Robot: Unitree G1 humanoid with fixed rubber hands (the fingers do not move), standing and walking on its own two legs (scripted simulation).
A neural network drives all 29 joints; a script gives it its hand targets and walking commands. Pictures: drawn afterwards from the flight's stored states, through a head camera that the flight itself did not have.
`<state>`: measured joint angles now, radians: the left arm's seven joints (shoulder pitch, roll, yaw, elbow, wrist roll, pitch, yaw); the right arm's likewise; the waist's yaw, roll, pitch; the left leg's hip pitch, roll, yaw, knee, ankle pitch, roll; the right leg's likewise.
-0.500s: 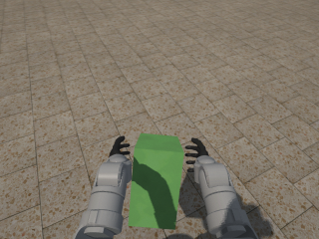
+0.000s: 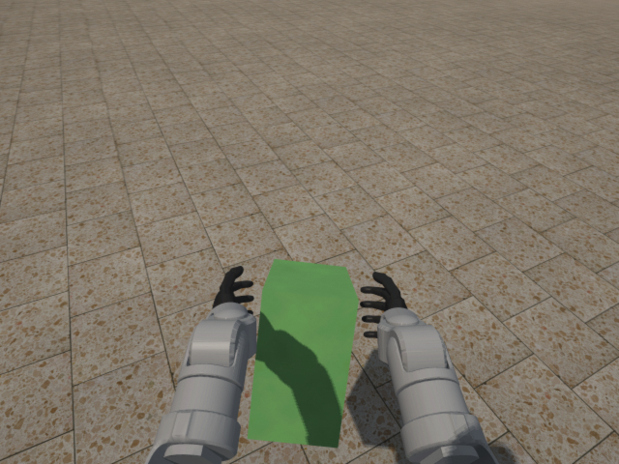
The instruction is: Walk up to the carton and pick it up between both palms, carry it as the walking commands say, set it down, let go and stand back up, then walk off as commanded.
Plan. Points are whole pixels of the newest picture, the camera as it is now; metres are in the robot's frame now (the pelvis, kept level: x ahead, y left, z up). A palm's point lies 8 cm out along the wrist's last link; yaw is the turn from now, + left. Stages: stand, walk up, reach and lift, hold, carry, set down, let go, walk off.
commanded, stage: hold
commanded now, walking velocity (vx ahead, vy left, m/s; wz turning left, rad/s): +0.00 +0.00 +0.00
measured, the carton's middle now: (302, 342) +0.38 +0.00 -0.11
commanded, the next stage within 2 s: set down in 0.16 s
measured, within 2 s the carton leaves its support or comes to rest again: neither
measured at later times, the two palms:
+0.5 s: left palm (235, 340) +0.31 +0.10 +0.02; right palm (396, 334) +0.31 -0.13 +0.02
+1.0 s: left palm (247, 351) +0.34 +0.09 -0.06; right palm (389, 345) +0.34 -0.14 -0.06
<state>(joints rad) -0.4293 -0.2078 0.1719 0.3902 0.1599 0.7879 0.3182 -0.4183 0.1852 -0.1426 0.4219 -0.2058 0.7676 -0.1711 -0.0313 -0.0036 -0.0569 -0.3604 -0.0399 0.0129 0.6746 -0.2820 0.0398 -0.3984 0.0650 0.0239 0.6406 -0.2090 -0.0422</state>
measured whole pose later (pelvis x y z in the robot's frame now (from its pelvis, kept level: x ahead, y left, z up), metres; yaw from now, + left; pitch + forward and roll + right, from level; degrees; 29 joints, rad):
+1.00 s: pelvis +0.01 -0.02 -0.01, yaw +0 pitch +10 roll +2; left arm -0.45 -0.21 0.34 0.66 0.22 0.18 0.16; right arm -0.48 0.23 -0.28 0.67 -0.30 0.20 -0.20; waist -0.03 0.00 0.06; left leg -0.62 -0.05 0.01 0.76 -0.31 0.03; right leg -0.69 0.07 0.02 0.77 -0.26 -0.07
